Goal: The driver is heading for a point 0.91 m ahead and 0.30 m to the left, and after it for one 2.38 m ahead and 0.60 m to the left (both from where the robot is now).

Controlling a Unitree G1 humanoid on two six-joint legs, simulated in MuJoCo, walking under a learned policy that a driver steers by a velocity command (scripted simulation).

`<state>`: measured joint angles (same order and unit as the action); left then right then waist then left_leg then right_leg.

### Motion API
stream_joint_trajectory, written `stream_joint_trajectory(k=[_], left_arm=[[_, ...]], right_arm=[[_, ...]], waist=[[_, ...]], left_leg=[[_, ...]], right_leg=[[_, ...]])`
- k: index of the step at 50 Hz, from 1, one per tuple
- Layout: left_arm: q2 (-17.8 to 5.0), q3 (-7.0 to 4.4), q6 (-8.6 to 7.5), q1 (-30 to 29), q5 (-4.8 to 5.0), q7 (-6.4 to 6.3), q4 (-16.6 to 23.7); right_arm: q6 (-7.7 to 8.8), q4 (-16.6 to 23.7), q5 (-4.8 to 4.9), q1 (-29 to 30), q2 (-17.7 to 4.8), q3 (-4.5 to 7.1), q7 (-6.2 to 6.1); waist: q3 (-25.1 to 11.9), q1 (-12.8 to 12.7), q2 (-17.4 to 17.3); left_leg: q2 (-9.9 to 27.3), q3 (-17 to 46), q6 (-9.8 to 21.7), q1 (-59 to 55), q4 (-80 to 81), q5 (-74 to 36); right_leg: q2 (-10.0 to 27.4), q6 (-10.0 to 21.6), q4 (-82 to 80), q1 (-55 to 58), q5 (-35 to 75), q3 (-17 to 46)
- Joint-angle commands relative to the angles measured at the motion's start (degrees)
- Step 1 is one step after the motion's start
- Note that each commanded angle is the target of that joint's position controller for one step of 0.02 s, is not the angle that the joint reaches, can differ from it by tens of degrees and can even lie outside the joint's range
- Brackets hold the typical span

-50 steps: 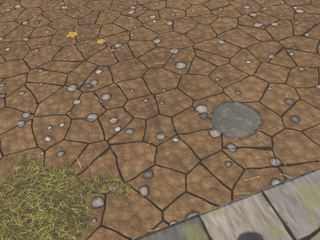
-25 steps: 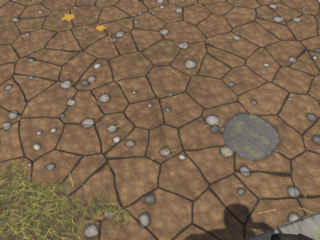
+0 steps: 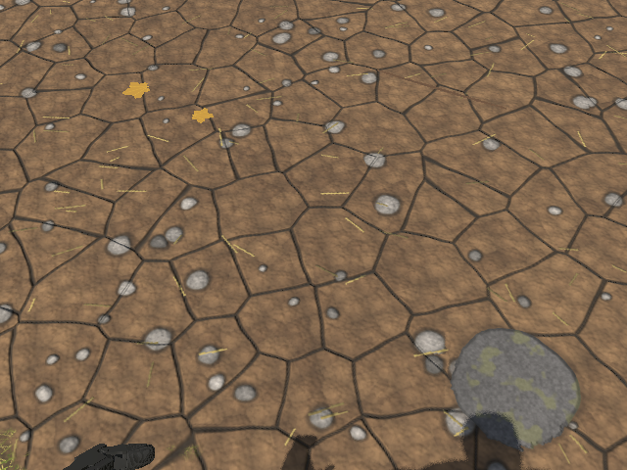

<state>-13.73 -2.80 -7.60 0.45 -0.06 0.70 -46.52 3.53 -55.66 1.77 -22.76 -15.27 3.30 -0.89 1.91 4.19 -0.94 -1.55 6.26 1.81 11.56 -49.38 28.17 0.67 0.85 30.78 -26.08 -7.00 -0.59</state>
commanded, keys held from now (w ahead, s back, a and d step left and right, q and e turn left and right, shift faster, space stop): w+q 0.18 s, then q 0.74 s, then no key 0.08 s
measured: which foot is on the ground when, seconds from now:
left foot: up 0.00-0.42, down 0.44-0.92, up 0.94-1.00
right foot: down 0.00-0.44, up 0.46-0.90, down 0.92-1.00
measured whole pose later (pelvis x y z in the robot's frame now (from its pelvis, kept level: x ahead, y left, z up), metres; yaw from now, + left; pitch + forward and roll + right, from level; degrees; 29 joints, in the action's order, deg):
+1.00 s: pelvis +0.30 +0.02 +0.01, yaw +35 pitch +2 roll +0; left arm -16.1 -3.8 -1.5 9.6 -1.8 -0.9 -42.8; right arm -2.5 -35.8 0.6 -9.6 -18.2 5.1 -1.7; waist 0.6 0.1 -2.2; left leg -9.3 10.8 0.5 27.9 -47.7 25.7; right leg -0.8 0.2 29.4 -18.2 -13.6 3.0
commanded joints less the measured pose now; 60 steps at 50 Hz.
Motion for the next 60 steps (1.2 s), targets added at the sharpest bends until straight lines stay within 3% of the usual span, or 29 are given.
stream_joint_trajectory(k=[1,2,5,9,14,17,20,21,22,23,24,25,27,28,31,35,39,43,45,46,47,48,49,50,51,52,55,58,60], left_arm=[[-7.72,-2.16,0.33,14.69,-0.11,-0.25,-0.26],[-6.5,-1.74,0.43,11.29,-0.2,-0.08,-0.29],[-5.47,-1.68,0.24,8.63,-0.67,-0.14,-1.2],[-7.78,-2.72,-0.09,10.74,-0.71,-0.91,-2.73],[-10.43,-3.29,1.69,10.42,-0.33,-2.51,-2.45],[-12.13,-3.78,2.96,11.77,1.02,-2.91,-2.72],[-13.84,-4.53,4.2,9.77,2.37,-3.31,-1.67],[-12.74,-4.19,4.58,9.69,2.42,-3.2,-1.33],[-10.46,-3.32,4.39,13.0,0.29,-2.78,-0.72],[-4.55,-1.44,3.84,17.63,-3.11,-1.88,0.73],[-7.36,-1.43,3.2,19.38,-1.02,-1.13,0.95],[-10.16,-2.09,3.19,13.11,1.51,-1.01,2.55],[-10.34,-2.4,4.58,9.28,0.28,-2.72,2.31],[-10.87,-2.72,5.49,9.64,-0.23,-3.21,2.51],[-8.71,-2.39,6.1,11.1,-0.95,-3.42,3.16],[-7.87,-1.94,6.65,8.29,-0.67,-3.73,4.73],[-7.93,-1.89,6.48,5.53,-0.24,-3.29,6.25],[-8.43,-2.13,5.24,6.07,0.32,-2.37,7.02],[-8.62,-2.55,4.76,9.56,0.46,-1.72,6.27],[-10.48,-3.26,4.72,11.48,-0.01,-1.66,5.86],[-14.33,-4.0,5.18,11.63,-1.11,-1.86,6.55],[-16.39,-4.43,5.61,10.72,-3.21,-1.58,6.53],[-13.02,-3.74,5.4,7.94,-2.79,-1.66,8.44],[-10.58,-3.12,5.41,6.08,-1.93,-1.87,9.05],[-9.5,-2.76,5.52,5.08,-1.08,-1.91,9.44],[-8.97,-2.48,5.67,5.27,-0.25,-1.98,9.28],[-8.79,-2.17,6.43,7.2,-0.49,-2.09,8.73],[-9.85,-2.4,7.02,7.77,-0.36,-2.1,8.36],[-11.35,-2.77,7.36,9.63,0.08,-1.84,7.72]], right_arm=[[1.36,6.37,1.26,1.42,-7.28,1.37,-0.19],[1.03,6.68,0.64,3.01,-6.37,1.52,-0.3],[-0.78,7.55,0.29,3.2,-3.11,1.88,0.27],[-1.81,10.76,-0.19,7.7,-2.52,2.0,0.66],[-1.34,14.7,-1.26,16.29,-1.33,1.2,2.61],[-1.92,17.16,-1.21,18.66,-2.74,1.63,3.81],[-2.23,17.08,-1.34,12.44,-6.53,3.42,4.23],[-2.03,15.27,-1.31,5.72,-9.19,4.86,3.73],[-2.21,15.0,-1.51,1.87,-14.61,6.48,2.23],[-2.47,16.87,-2.37,4.63,-18.92,6.32,1.33],[-2.16,19.34,-2.76,4.75,-17.51,5.53,2.18],[-2.03,19.82,-2.5,7.0,-14.33,5.02,2.53],[-2.35,20.26,-0.55,14.1,-9.69,3.69,1.76],[-2.72,20.74,-1.03,15.68,-8.97,3.35,1.38],[-2.81,21.31,-2.38,14.81,-10.54,3.9,0.53],[-3.7,21.9,-1.4,13.91,-11.29,4.22,-0.81],[-4.65,22.58,-1.54,14.03,-11.02,4.13,-1.24],[-5.34,23.1,-1.37,13.13,-10.85,4.07,-1.04],[-5.89,23.71,-0.66,14.28,-10.51,3.87,-1.21],[-6.09,23.97,-0.36,13.53,-9.31,3.51,-1.37],[-6.19,23.91,-0.92,10.35,-5.77,2.61,-1.29],[-5.37,26.06,-0.6,12.14,-8.54,3.57,-1.13],[-4.8,24.56,-1.81,10.78,-12.77,4.82,-0.93],[-5.01,22.69,-1.42,9.53,-13.09,5.18,-0.8],[-5.66,21.15,-1.37,8.41,-11.27,4.86,-1.08],[-6.13,20.95,-1.53,8.38,-9.71,4.37,-1.16],[-6.26,21.97,-0.79,11.51,-6.0,2.85,-0.93],[-6.02,22.94,-1.34,14.24,-3.62,1.44,-0.53],[-5.9,22.84,-0.96,14.59,-4.56,1.56,-0.21]], waist=[[-10.67,-8.15,8.96],[-6.67,-6.58,5.88],[-2.48,-3.88,7.49],[-0.54,-3.9,4.33],[0.97,-5.74,4.27],[-0.46,-5.96,5.5],[-4.48,-1.65,6.43],[-7.91,1.67,3.99],[-11.98,2.33,-4.63],[-17.28,-4.37,-15.76],[-29.33,-2.16,-9.81],[-23.39,-0.84,-4.31],[-10.89,-3.6,0.64],[-8.93,-5.11,-1.1],[-10.06,-6.13,-3.27],[-11.27,-4.92,-4.49],[-8.82,-3.64,-6.88],[-9.02,-3.12,-8.53],[-8.95,-5.49,-8.35],[-9.33,-5.89,-6.33],[-10.35,-3.52,5.72],[-6.32,-2.93,19.89],[-6.23,-2.84,13.73],[-6.15,-2.27,9.51],[-5.76,-1.87,7.35],[-5.17,-2.39,7.29],[-5.0,-3.86,9.51],[-6.59,-5.35,12.51],[-6.52,-6.53,14.01]], left_leg=[[4.74,1.21,1.34,32.7,-25.15,-1.97],[6.72,0.53,1.0,30.26,-22.72,-6.27],[9.63,-0.5,0.44,25.07,-18.1,-11.92],[10.04,0.08,-0.44,29.49,-10.88,-19.28],[7.09,-7.12,-1.13,22.86,6.78,-30.17],[5.68,-8.58,0.15,21.07,11.39,-27.12],[1.39,-11.25,3.51,12.48,15.7,-20.9],[-1.16,-11.76,5.4,3.26,21.24,-26.64],[6.12,-1.0,8.82,-10.79,21.76,-49.96],[19.01,20.06,18.53,-24.52,16.38,-78.02],[24.55,30.99,25.76,-27.98,21.91,-67.45],[21.52,26.88,23.31,-22.69,26.41,-50.44],[15.17,17.4,15.85,-6.44,29.64,-34.53],[13.29,15.05,14.6,0.03,30.58,-33.12],[10.64,12.15,14.19,5.05,30.8,-38.97],[9.75,14.57,12.78,3.66,30.67,-28.77],[8.35,18.17,11.1,5.07,31.36,-16.17],[8.51,22.64,10.36,1.86,28.65,-21.23],[6.58,22.99,8.38,2.63,25.86,-23.71],[4.09,21.06,5.97,6.24,22.7,-19.76],[-2.0,12.3,2.47,13.18,10.44,-3.54],[-8.6,3.4,-0.52,23.54,-0.6,8.47],[-5.17,5.35,-2.53,23.74,-11.78,6.55],[-5.07,4.93,-3.49,23.27,-15.99,3.16],[-4.77,4.31,-4.7,23.18,-18.64,1.0],[-4.68,4.24,-5.66,24.01,-21.06,-0.86],[-3.64,0.72,-7.07,21.63,-13.7,-3.32],[-0.14,-3.15,-7.27,13.15,1.96,-2.32],[-0.01,-5.43,-6.85,8.76,9.7,-3.49]], right_leg=[[21.13,9.18,-14.53,35.37,-13.1,28.28],[18.49,8.33,-16.36,27.93,-7.55,21.72],[14.84,8.03,-21.2,18.64,0.08,10.15],[15.4,9.63,-23.38,19.74,7.96,2.89],[12.96,7.79,-19.46,18.79,25.8,-8.83],[14.77,6.72,-14.9,23.92,29.02,-9.68],[14.87,4.56,-1.96,26.33,39.52,-10.4],[11.99,2.37,8.59,24.09,36.03,-11.76],[8.29,-1.77,24.78,11.73,14.69,-12.34],[-1.48,-5.41,44.19,-6.69,-35.42,-7.45],[-2.17,-5.41,52.04,-9.79,-37.0,5.29],[-0.79,-4.4,51.45,-14.29,-29.81,5.85],[3.41,-4.05,41.83,-13.33,-20.87,5.54],[3.6,-4.0,38.52,-9.43,-18.94,5.47],[1.48,-4.46,31.77,-4.22,-15.51,4.41],[0.31,-5.6,23.56,-4.99,-11.57,6.05],[-0.98,-5.52,15.96,-3.07,-10.12,6.79],[-2.46,-4.11,6.92,1.44,-12.29,6.63],[-2.55,-2.55,-4.81,8.48,-6.5,5.29],[1.55,-1.05,-9.68,14.77,-1.84,7.1],[14.56,3.69,-11.84,20.75,4.58,17.7],[21.79,13.14,-14.38,17.69,14.34,30.76],[22.45,15.12,-13.2,16.82,17.02,29.1],[18.86,12.81,-11.44,16.51,18.09,22.81],[15.53,10.65,-10.18,17.05,17.71,18.4],[14.74,10.59,-9.78,17.53,18.95,16.81],[11.61,10.78,-10.17,18.91,19.06,11.53],[11.26,10.77,-9.41,19.32,18.38,9.8],[12.15,11.4,-9.08,19.03,17.93,11.07]])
